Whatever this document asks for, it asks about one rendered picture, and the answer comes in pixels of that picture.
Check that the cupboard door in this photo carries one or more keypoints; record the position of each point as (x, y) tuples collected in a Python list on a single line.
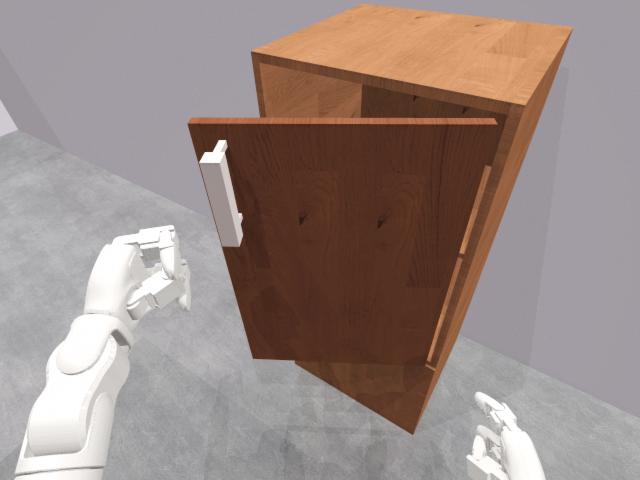
[(351, 229)]

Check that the handle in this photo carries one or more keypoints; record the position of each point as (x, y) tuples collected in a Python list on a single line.
[(218, 184)]

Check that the robot left hand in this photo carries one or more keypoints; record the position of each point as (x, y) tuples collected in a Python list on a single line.
[(121, 286)]

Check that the robot left forearm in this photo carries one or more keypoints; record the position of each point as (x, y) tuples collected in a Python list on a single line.
[(69, 427)]

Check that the robot right hand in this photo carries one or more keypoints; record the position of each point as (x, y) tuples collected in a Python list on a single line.
[(513, 454)]

